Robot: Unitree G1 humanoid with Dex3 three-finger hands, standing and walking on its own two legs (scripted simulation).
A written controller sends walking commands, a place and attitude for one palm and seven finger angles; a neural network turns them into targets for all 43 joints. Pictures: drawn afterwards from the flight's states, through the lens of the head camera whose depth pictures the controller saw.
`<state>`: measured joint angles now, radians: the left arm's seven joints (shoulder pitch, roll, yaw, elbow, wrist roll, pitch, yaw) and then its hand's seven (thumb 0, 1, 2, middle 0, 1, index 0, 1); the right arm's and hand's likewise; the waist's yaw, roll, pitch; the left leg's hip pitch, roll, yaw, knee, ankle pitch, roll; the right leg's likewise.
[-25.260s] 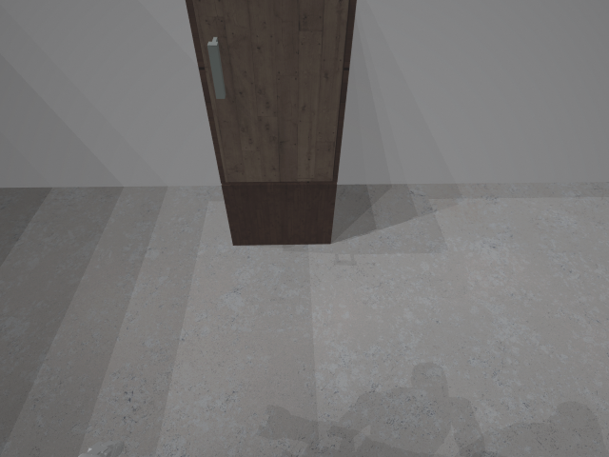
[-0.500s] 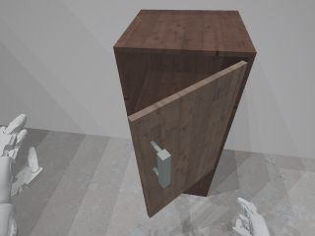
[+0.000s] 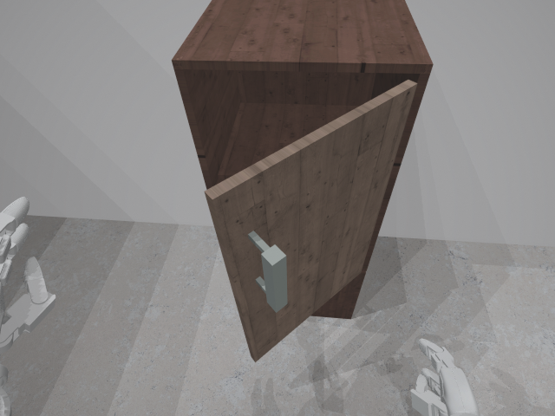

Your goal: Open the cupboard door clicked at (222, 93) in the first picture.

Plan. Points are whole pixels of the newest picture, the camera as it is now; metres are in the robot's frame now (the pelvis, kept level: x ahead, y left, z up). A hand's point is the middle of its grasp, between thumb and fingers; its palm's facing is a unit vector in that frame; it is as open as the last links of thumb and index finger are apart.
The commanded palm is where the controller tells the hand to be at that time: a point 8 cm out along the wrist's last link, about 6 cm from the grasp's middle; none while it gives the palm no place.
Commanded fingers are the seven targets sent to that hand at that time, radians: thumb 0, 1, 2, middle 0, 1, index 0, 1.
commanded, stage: step back with the hand held close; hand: left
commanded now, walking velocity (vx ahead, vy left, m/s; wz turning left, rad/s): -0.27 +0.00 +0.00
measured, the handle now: (266, 272) +0.32 +0.05 +0.03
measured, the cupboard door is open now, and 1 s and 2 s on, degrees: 45 45 45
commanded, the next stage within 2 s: stop stepping back and stand still in 1.00 s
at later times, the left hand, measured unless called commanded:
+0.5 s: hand out of the picture +0.12 +0.29 +0.15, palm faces +0.47 -0.74 -0.48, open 7.4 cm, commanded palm +0.07 +0.32 +0.17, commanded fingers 0.00 0.90 0.90 -0.20 -0.30 -0.20 -0.30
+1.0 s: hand out of the picture +0.07 +0.24 +0.15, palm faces +0.36 -0.80 -0.47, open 7.4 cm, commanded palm -0.01 +0.29 +0.17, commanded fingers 0.00 0.90 0.90 -0.20 -0.30 -0.20 -0.30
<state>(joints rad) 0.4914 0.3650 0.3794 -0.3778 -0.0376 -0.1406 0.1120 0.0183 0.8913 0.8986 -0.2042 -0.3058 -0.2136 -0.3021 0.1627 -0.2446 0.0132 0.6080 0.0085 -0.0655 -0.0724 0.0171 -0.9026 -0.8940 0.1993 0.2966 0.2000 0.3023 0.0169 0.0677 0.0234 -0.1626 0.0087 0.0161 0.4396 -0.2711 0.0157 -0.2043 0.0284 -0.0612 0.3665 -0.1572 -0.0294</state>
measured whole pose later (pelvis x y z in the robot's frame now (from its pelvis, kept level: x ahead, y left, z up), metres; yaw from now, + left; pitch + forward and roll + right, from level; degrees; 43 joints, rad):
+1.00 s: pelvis -0.16 -0.01 -0.01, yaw -2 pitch +6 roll -1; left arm 0.50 0.43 0.43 -0.55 -0.05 -0.20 0.15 0.02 0.89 0.90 -0.20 -0.31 -0.21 -0.30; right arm 0.12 -0.16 0.02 0.64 -0.02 -0.15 -0.04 0.02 -0.90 -0.89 0.20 0.30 0.20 0.30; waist 0.01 -0.02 0.01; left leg -0.53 0.05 0.05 0.40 0.03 0.01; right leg -0.14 0.03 0.01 0.51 -0.38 0.01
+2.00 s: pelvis -0.28 -0.03 -0.01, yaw -2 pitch -1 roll +0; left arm 0.55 0.44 0.42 -0.51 -0.02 -0.20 0.14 0.02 0.89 0.90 -0.21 -0.31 -0.22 -0.30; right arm 0.24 -0.16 0.04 0.65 -0.01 -0.16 -0.05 0.02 -0.90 -0.89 0.20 0.30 0.20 0.30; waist -0.02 0.00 0.02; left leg -0.25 0.06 0.05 0.61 -0.34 -0.02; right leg -0.28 0.04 -0.11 0.57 -0.27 -0.08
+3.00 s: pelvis -0.29 +0.01 +0.00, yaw +0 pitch -1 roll +0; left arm 0.26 0.14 0.02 1.14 0.01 0.00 0.03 0.02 0.93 0.90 -0.20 -0.30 -0.21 -0.30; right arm 0.33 -0.11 0.01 1.14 -0.02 0.01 -0.03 0.01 -0.91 -0.89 0.20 0.30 0.20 0.30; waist -0.01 0.01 0.02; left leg -0.17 0.01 0.06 0.40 -0.21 0.01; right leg -0.22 -0.01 -0.11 0.41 -0.18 -0.04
